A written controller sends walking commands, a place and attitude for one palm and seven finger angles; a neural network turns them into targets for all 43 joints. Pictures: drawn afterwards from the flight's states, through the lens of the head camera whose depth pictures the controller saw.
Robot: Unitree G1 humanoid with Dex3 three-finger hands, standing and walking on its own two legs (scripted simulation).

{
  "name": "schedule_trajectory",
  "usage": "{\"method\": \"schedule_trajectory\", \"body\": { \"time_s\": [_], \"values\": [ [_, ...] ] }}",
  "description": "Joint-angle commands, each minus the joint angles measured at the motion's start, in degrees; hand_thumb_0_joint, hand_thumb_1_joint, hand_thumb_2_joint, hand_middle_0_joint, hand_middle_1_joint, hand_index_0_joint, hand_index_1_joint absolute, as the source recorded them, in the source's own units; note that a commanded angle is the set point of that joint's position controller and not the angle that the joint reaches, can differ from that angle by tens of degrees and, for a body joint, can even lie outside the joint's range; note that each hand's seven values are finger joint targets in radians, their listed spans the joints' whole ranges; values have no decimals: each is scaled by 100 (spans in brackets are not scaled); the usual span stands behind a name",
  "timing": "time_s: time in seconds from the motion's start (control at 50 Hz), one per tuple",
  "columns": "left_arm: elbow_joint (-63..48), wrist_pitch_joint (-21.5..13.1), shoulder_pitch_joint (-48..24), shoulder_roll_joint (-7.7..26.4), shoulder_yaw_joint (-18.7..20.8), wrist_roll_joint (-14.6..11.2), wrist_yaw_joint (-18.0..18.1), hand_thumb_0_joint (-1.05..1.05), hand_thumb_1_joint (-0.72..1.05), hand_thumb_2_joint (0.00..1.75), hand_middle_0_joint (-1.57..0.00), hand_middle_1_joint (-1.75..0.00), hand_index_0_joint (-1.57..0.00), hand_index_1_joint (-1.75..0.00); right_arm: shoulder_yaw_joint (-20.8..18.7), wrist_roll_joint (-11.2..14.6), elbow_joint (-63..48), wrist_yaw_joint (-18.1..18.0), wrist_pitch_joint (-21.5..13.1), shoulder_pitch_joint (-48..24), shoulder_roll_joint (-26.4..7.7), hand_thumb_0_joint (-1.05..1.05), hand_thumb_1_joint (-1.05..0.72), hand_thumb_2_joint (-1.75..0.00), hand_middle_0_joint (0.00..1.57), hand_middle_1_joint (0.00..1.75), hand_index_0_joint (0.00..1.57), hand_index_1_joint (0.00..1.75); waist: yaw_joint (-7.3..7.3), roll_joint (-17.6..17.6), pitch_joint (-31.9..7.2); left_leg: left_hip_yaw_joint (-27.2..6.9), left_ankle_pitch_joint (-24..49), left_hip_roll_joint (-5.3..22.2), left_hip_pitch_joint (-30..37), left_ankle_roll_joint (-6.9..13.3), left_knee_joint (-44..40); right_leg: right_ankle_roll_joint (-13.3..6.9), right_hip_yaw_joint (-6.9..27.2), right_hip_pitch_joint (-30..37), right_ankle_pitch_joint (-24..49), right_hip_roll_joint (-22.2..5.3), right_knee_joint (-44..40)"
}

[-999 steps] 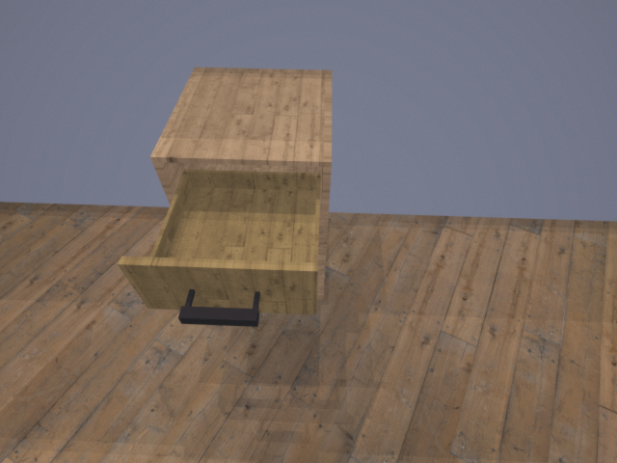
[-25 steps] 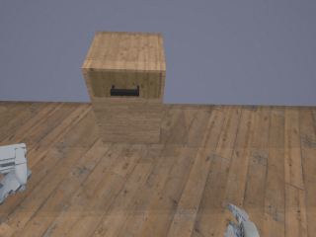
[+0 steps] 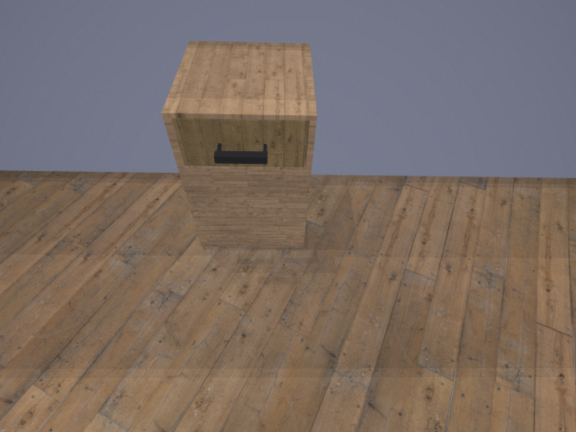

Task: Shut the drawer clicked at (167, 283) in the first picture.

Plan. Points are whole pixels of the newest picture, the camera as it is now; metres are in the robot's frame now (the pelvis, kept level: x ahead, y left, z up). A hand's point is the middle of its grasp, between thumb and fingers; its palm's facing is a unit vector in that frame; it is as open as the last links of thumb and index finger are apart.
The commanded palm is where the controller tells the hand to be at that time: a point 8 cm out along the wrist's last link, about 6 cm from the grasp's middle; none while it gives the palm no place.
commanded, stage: let the arm hang, fingers relaxed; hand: left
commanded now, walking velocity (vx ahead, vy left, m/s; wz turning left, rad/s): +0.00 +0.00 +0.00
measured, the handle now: (241, 152) +0.87 +0.19 -0.22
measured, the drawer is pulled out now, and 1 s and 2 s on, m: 0.00 0.00 0.00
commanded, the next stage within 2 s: look to check the result in 0.60 s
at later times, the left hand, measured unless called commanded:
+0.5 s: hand out of the picture -0.03 +0.14 -0.17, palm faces +0.01 -0.99 -0.15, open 7.3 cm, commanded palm none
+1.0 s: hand out of the picture -0.03 +0.13 -0.17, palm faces +0.01 -0.99 -0.16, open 7.4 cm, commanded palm none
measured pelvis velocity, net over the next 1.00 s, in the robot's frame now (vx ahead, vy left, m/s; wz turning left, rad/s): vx -0.01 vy -0.02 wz -0.03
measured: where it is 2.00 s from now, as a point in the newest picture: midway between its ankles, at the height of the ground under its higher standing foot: outside the picture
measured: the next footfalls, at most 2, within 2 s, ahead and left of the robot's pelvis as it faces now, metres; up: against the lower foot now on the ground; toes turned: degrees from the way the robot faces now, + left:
none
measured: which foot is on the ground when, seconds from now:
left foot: down 0.00-1.00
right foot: down 0.00-1.00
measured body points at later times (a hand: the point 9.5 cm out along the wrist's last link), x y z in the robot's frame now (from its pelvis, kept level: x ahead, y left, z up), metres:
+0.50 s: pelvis -0.01 -0.01 +0.00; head +0.00 -0.01 +0.45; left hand -0.03 +0.19 -0.16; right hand -0.05 -0.21 -0.16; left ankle +0.01 +0.08 -0.74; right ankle -0.02 -0.13 -0.74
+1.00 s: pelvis -0.01 -0.02 +0.00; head +0.00 -0.03 +0.45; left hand -0.03 +0.18 -0.16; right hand -0.05 -0.21 -0.16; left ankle +0.01 +0.08 -0.74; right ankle -0.02 -0.13 -0.74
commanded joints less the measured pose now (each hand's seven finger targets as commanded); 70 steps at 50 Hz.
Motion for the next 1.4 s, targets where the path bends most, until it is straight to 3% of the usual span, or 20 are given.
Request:
{"method": "schedule_trajectory", "body": {
  "time_s": [0.0, 0.08, 0.16, 0.3, 0.58, 0.86, 1.04, 1.24, 1.38],
  "values": [
    [9, -194, 119, 345, 40, -26, 39, 0, 90, 90, -36, -47, -36, -47, -108, 23, -110, -46, -149, 262, -593, 0, -90, -90, 20, 30, 20, 30, -21, -75, -241, -796, 715, 727, 338, 72, -770, -303, 397, -210, 459, -372, -509],
    [302, -174, 203, 256, -7, -33, 58, 0, 90, 90, -20, -30, -20, -30, -82, 18, 134, -59, -126, 344, -475, 0, -90, -90, 20, 30, 20, 30, -35, -69, 137, -793, 159, 717, 240, 51, -977, -300, 427, -468, 99, -365, -612],
    [486, -179, 314, 167, -21, -26, 75, 0, 90, 90, -20, -30, -20, -30, -83, 15, 317, -65, -118, 458, -384, 0, -90, -90, 20, 30, 20, 30, -32, -85, 257, -788, -208, 689, 138, 45, -1083, -310, 460, -541, -60, -344, -648],
    [658, -213, 476, 13, -12, -21, 109, 0, 90, 90, -20, -30, -20, -30, -97, 24, 504, -92, -151, 610, -216, 0, -90, -90, 20, 30, 20, 30, -23, 138, 178, -725, -89, 682, 189, 28, -1055, -315, 458, -544, 29, -324, -606],
    [773, -258, 552, -219, 10, -33, 134, 0, 90, 90, -20, -30, -20, -30, -109, 18, 664, -123, -163, 823, 53, 0, -90, -90, 20, 30, 20, 30, -49, 33, 252, -572, 172, 623, 202, -20, -884, -362, 523, -640, 99, -353, -673],
    [806, -272, 578, -256, 2, -38, 146, 0, 90, 90, -20, -30, -20, -30, -105, 16, 733, -127, -131, 851, 114, 0, -90, -90, 20, 30, 20, 30, -67, -8, 385, -509, 153, 632, 216, -65, -814, -387, 585, -786, -12, -331, -759],
    [812, -292, 610, -275, 17, -39, 149, 0, 90, 90, -20, -30, -20, -30, -102, 25, 739, -150, -179, 828, 102, 0, -90, -90, 20, 30, 20, 30, -50, 62, 133, -488, 514, 689, 347, -62, -778, -374, 579, -581, 370, -323, -686],
    [836, -290, 620, -286, 12, -39, 153, 0, 90, 90, -20, -30, -20, -30, -96, 22, 774, -147, -159, 778, 125, 0, -90, -90, 20, 30, 20, 30, -47, 9, 329, -451, 434, 675, 325, -84, -797, -378, 602, -673, 301, -326, -744],
    [820, -297, 593, -277, 18, -44, 150, 0, 90, 90, -20, -30, -20, -30, -97, 22, 769, -153, -169, 764, 95, 0, -90, -90, 20, 30, 20, 30, -45, 47, 243, -431, 482, 685, 364, -94, -786, -379, 617, -619, 361, -317, -733]
  ]
}}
